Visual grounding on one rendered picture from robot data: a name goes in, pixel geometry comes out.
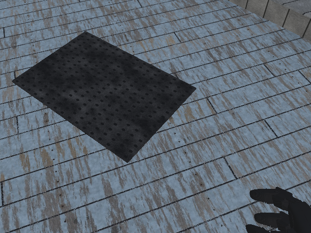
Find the robot right hand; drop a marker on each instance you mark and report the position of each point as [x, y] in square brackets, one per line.
[298, 219]

